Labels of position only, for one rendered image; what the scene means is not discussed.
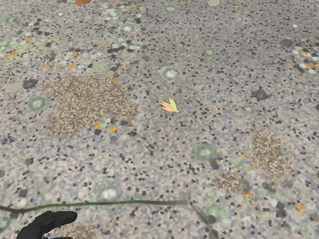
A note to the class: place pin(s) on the left robot hand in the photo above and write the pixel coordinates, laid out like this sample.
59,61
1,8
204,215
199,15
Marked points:
46,222

